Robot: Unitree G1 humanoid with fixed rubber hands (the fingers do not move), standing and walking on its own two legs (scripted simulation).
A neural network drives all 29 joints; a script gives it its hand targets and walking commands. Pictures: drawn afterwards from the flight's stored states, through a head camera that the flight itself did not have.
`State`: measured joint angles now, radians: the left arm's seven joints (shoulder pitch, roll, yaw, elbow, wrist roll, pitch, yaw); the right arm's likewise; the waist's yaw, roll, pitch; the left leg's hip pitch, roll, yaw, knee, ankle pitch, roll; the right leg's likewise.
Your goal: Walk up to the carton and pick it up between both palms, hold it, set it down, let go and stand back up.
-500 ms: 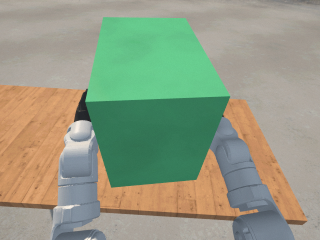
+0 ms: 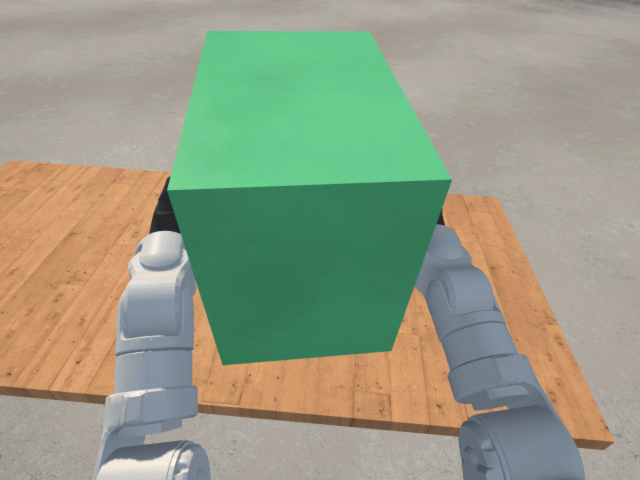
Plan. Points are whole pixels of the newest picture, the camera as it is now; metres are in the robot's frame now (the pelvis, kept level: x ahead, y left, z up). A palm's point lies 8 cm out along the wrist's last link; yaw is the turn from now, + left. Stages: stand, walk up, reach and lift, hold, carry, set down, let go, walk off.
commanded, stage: hold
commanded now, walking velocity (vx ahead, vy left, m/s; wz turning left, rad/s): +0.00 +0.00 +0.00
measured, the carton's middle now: (299, 190) +0.43 +0.00 +0.20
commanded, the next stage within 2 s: none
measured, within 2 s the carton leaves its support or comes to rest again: neither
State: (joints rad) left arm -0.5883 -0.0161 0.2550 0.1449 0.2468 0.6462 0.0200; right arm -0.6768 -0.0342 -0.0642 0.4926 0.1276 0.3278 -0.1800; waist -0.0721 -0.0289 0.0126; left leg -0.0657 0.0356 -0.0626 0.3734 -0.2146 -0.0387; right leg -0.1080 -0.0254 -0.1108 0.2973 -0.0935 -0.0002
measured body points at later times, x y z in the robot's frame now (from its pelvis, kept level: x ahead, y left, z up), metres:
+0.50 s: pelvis +0.01 +0.01 +0.00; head -0.03 +0.03 +0.45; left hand +0.39 +0.16 +0.18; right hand +0.39 -0.15 +0.19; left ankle +0.00 +0.14 -0.75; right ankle +0.05 -0.12 -0.75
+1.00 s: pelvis +0.01 +0.01 +0.00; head -0.03 +0.02 +0.45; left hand +0.38 +0.15 +0.18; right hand +0.38 -0.15 +0.18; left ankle +0.00 +0.14 -0.75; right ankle +0.05 -0.12 -0.75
